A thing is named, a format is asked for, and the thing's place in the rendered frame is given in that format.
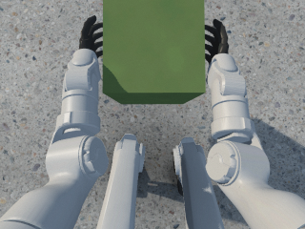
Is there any carton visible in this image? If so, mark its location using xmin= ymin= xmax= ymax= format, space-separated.
xmin=102 ymin=0 xmax=206 ymax=105

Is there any robot shin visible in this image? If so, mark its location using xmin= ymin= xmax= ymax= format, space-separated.
xmin=112 ymin=134 xmax=138 ymax=160
xmin=178 ymin=136 xmax=206 ymax=187

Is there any robot left shin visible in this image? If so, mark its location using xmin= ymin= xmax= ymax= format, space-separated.
xmin=112 ymin=134 xmax=138 ymax=160

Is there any robot right shin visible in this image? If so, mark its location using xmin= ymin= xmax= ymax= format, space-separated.
xmin=178 ymin=136 xmax=206 ymax=187

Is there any robot left forearm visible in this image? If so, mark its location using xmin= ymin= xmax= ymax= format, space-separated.
xmin=45 ymin=49 xmax=101 ymax=171

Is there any robot right upper arm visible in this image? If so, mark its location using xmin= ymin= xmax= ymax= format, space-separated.
xmin=205 ymin=140 xmax=305 ymax=229

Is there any right robot hand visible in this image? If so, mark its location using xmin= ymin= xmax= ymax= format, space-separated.
xmin=204 ymin=19 xmax=229 ymax=65

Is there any robot right forearm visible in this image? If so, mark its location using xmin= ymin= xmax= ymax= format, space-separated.
xmin=206 ymin=53 xmax=265 ymax=153

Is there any robot left upper arm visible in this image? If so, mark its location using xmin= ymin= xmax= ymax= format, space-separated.
xmin=0 ymin=135 xmax=109 ymax=229

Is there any left robot hand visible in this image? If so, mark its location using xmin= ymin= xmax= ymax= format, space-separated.
xmin=78 ymin=15 xmax=103 ymax=58

